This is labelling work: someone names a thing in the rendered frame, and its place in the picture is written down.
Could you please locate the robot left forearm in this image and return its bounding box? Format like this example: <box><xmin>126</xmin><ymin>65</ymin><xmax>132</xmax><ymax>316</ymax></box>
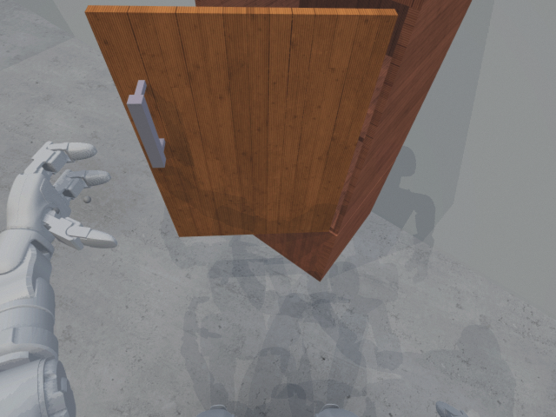
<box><xmin>0</xmin><ymin>228</ymin><xmax>58</xmax><ymax>372</ymax></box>

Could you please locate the robot left upper arm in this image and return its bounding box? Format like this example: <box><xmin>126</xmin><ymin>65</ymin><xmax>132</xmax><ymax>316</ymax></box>
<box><xmin>0</xmin><ymin>358</ymin><xmax>76</xmax><ymax>417</ymax></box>

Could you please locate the robot left hand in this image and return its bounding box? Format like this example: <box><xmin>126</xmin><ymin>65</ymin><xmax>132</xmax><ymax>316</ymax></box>
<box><xmin>6</xmin><ymin>141</ymin><xmax>117</xmax><ymax>250</ymax></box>

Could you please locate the handle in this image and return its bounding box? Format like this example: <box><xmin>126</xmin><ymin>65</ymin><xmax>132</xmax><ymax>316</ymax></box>
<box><xmin>127</xmin><ymin>80</ymin><xmax>166</xmax><ymax>168</ymax></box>

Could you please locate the cupboard door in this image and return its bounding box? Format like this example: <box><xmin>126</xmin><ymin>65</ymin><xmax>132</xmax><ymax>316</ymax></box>
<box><xmin>85</xmin><ymin>5</ymin><xmax>398</xmax><ymax>237</ymax></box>

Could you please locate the right robot shin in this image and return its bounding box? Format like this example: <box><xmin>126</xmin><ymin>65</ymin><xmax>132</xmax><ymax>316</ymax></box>
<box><xmin>320</xmin><ymin>404</ymin><xmax>339</xmax><ymax>412</ymax></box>

